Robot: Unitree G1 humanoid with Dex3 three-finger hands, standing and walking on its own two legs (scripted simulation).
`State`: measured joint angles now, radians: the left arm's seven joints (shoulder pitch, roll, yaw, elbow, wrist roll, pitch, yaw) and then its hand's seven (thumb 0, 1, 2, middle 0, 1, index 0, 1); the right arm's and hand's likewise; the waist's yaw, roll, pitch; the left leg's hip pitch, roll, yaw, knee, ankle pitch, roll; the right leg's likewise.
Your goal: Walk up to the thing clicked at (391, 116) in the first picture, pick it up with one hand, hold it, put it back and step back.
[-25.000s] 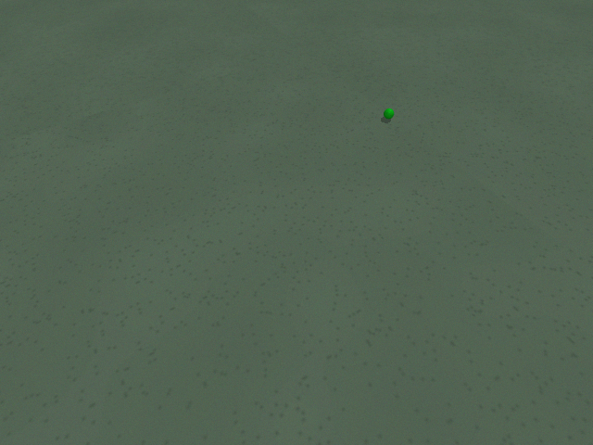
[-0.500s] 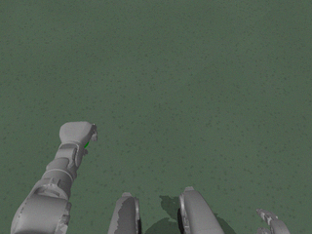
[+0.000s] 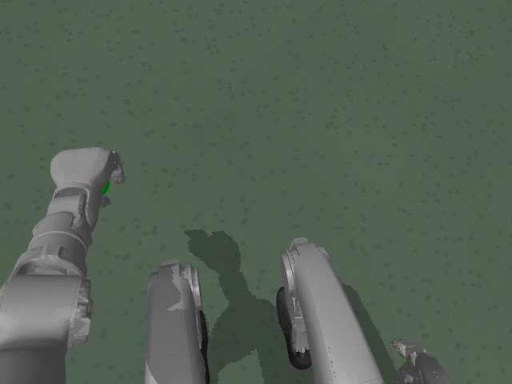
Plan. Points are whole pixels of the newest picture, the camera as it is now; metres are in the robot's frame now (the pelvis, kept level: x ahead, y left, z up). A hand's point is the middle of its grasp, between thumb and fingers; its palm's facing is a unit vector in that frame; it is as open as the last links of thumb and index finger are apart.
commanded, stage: crouch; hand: left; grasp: from above
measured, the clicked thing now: (91, 182) +0.47 +0.25 -0.17
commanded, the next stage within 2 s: lower in 1.04 s
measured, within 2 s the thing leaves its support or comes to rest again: neither
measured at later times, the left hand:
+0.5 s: hand (112, 190) +0.47 +0.24 -0.24, palm faces -0.46 -0.03 -0.89, open 6.1 cm
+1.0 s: hand (117, 190) +0.49 +0.25 -0.29, palm faces -0.46 -0.03 -0.89, open 6.3 cm
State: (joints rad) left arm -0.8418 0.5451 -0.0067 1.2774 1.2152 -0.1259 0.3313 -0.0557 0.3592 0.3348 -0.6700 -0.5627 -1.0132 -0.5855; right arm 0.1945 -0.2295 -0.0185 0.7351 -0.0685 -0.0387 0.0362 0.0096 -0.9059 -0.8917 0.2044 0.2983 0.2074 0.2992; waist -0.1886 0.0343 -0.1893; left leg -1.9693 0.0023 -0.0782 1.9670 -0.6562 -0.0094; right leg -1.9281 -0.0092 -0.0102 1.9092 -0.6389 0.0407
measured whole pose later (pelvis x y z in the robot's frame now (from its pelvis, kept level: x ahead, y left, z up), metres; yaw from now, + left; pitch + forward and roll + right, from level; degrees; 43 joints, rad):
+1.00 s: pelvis -0.01 -0.01 -0.13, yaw -4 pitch +35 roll -7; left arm -1.06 0.75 0.06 1.52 1.27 -0.18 0.37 -0.09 0.37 0.31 -0.71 -0.48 -1.02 -0.50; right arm 0.17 -0.27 0.09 0.73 -0.14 -0.05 0.12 0.01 -0.91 -0.89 0.20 0.30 0.21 0.30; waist -0.28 -0.01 -0.05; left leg -2.30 -0.01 -0.15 2.38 -0.69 -0.03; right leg -2.25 0.02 -0.05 2.29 -0.66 0.05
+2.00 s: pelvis +0.00 +0.00 -0.15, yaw -8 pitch +33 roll -11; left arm -1.08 0.89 0.11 1.65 1.31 -0.21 0.51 -0.10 0.38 0.28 -0.72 -0.44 -1.06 -0.47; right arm 0.15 -0.30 0.20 0.70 -0.21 -0.12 0.17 0.00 -0.91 -0.89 0.20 0.30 0.21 0.30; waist -0.36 -0.07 0.07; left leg -2.36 -0.01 -0.22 2.51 -0.73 -0.03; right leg -2.29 0.04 -0.10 2.37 -0.67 0.06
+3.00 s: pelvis +0.00 +0.01 -0.16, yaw -10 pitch +30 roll -14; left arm -1.12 1.00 0.08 1.76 1.29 -0.20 0.59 -0.12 0.40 0.24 -0.73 -0.41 -1.05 -0.42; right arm 0.10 -0.34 0.30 0.66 -0.25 -0.21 0.23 0.00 -0.92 -0.90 0.20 0.30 0.20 0.30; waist -0.40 -0.13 0.16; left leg -2.35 0.00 -0.26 2.55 -0.74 -0.02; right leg -2.25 0.06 -0.14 2.36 -0.66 0.07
